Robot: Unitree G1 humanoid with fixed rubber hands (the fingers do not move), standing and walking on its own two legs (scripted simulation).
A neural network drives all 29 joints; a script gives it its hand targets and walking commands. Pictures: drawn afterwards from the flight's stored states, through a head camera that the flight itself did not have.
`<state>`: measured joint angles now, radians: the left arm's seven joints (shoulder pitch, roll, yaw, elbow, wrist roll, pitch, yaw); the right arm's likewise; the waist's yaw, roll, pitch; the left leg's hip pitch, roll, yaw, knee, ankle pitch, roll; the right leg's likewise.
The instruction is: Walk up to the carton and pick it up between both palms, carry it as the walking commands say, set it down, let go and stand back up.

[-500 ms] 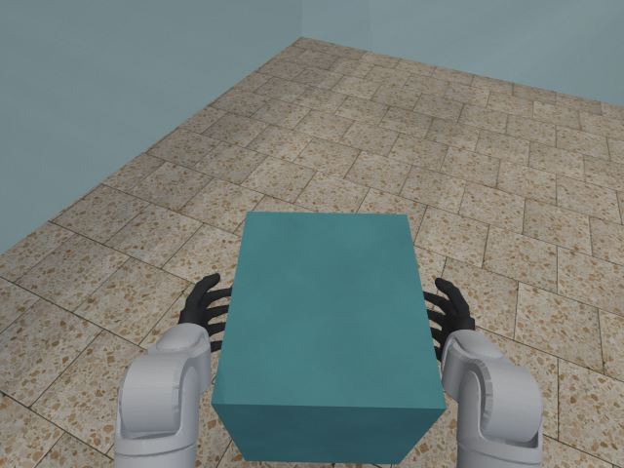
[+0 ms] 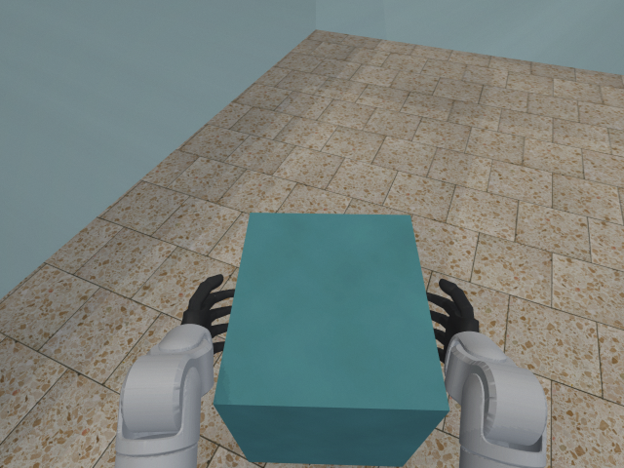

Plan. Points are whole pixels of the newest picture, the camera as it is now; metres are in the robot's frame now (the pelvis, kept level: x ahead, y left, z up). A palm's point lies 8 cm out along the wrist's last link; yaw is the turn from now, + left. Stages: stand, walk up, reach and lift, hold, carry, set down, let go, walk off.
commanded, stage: carry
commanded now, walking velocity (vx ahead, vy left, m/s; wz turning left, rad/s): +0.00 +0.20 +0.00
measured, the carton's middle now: (327, 341) +0.30 -0.02 +0.01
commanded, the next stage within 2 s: none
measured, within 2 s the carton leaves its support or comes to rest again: neither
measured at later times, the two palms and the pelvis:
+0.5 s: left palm (20, 446) +0.17 +0.28 +0.08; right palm (333, 446) +0.16 -0.02 +0.07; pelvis -0.10 +0.14 +0.00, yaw +0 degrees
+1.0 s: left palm out of the picture +0.06 +0.40 +0.09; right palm out of the picture +0.06 +0.11 +0.08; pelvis -0.20 +0.27 +0.01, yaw -3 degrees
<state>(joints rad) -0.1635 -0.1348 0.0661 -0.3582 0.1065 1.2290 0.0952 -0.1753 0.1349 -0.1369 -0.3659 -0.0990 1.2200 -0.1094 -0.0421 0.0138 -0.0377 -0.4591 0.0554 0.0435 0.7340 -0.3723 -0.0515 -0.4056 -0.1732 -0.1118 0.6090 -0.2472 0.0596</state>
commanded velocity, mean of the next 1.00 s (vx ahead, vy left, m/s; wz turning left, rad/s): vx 0.00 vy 0.12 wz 0.00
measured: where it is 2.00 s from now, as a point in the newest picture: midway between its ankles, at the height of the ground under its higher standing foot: outside the picture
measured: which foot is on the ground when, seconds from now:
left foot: up 0.00-0.02, down 0.04-0.32, up 0.34-0.56, down 0.58-1.00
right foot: down 0.00-0.04, up 0.06-0.30, down 0.32-0.60, up 0.62-0.90, down 0.92-1.00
